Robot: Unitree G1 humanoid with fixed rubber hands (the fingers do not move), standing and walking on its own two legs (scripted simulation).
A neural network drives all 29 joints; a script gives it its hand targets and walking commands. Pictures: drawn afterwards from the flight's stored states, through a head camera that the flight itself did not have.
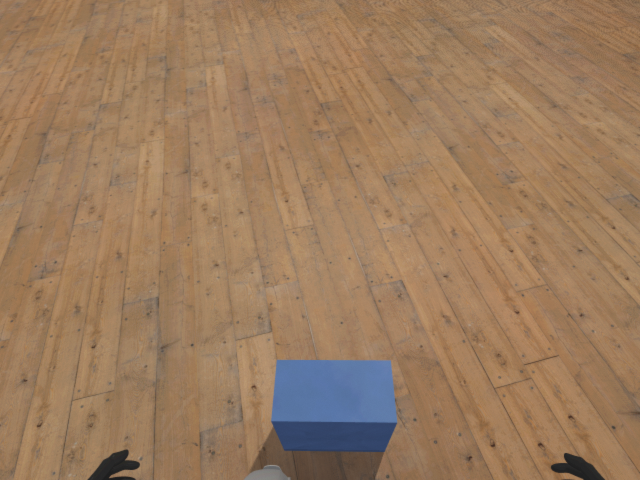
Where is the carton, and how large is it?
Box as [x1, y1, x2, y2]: [271, 360, 396, 451]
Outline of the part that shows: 277,360 271,421 284,450 384,451 396,424 390,360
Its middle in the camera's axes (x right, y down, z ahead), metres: +0.04 +0.45 +1.01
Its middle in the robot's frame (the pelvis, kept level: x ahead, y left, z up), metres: +0.39 +0.01 -0.59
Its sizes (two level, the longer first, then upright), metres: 0.277 0.140 0.292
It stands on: the floor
